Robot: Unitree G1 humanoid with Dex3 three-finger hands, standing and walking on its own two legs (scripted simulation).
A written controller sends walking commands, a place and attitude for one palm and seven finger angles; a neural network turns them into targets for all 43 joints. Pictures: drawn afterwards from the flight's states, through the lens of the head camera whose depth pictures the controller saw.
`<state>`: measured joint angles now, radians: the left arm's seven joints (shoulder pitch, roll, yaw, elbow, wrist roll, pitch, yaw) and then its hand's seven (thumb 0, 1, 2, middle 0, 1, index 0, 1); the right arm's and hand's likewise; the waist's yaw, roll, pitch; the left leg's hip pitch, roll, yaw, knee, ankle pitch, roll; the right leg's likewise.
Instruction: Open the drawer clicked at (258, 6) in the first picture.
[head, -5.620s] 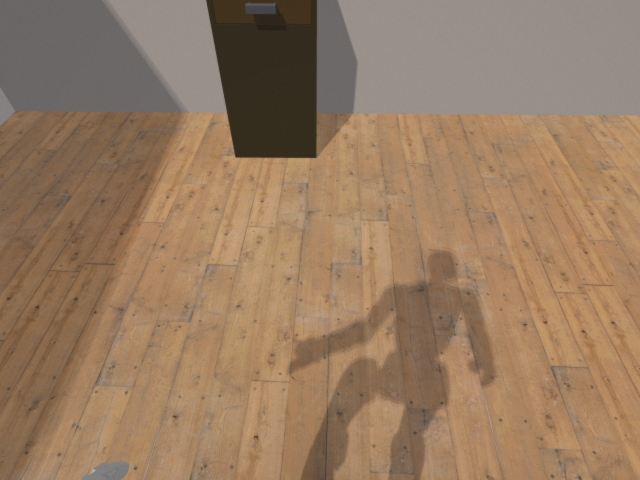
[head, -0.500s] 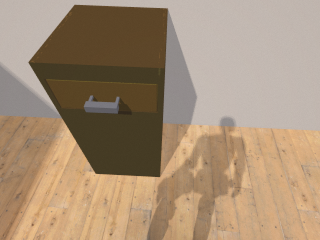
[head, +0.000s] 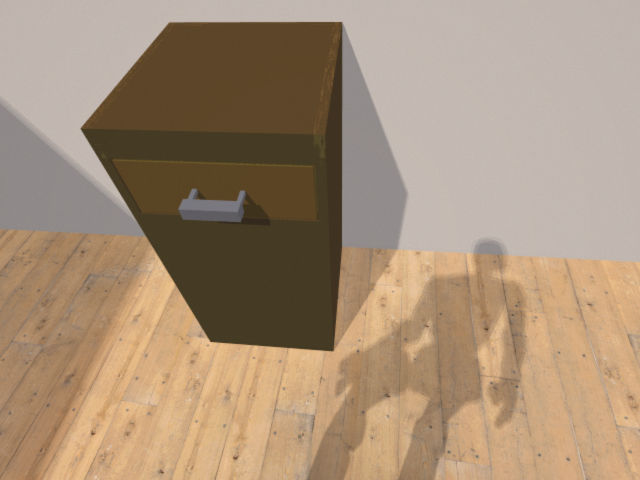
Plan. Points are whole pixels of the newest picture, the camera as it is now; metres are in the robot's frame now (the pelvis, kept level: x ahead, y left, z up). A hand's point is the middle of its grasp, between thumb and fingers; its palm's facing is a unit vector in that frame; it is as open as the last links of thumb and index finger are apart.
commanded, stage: come to a stop and stand still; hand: left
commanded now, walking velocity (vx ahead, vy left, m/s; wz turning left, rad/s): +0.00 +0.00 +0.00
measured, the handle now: (214, 202) +0.58 +0.26 -0.05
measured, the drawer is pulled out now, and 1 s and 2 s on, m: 0.00 0.00 0.00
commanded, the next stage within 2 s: look again from close up in 0.92 s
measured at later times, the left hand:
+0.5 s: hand out of the picture +0.00 +0.20 -0.18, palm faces +0.04 -0.99 -0.15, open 7.4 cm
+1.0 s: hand out of the picture +0.03 +0.20 -0.18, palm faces +0.04 -0.98 -0.19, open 7.3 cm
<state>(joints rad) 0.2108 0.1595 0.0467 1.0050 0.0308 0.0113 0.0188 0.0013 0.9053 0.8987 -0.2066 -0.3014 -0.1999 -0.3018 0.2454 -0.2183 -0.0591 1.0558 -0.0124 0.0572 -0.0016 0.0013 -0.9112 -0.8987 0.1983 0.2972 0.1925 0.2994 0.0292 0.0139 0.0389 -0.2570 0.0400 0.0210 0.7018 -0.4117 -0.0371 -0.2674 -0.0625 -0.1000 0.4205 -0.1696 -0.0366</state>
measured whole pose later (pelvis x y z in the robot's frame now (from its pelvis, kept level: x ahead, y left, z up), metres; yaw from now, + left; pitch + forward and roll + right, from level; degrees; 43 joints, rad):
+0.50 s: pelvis +0.02 +0.04 -0.01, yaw +0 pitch +0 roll +0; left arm 0.29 0.12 0.00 1.17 0.01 0.01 0.03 0.00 0.91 0.90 -0.20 -0.30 -0.19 -0.30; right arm 0.30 -0.13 0.00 1.14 0.00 -0.01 -0.04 0.00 -0.92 -0.90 0.20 0.30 0.20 0.30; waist 0.01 0.00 0.02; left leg -0.08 0.03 0.04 0.40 -0.32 -0.01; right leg -0.22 -0.05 -0.08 0.43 -0.20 0.03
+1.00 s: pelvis +0.03 +0.03 -0.01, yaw -1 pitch -1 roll -1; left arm 0.27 0.14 0.01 1.15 0.01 0.00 0.04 0.01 0.92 0.90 -0.20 -0.30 -0.19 -0.30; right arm 0.32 -0.12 0.00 1.15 -0.01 -0.01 -0.04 0.00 -0.91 -0.90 0.20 0.30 0.19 0.30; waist 0.00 0.01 0.03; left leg -0.05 0.05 0.04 0.40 -0.34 -0.02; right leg -0.20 -0.04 -0.08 0.44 -0.23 0.01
